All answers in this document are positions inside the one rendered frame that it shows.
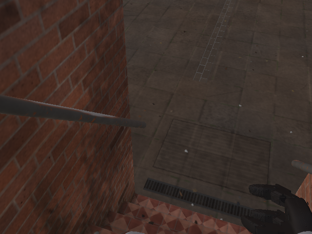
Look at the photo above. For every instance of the right robot hand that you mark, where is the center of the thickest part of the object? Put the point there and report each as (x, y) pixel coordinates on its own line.
(297, 217)

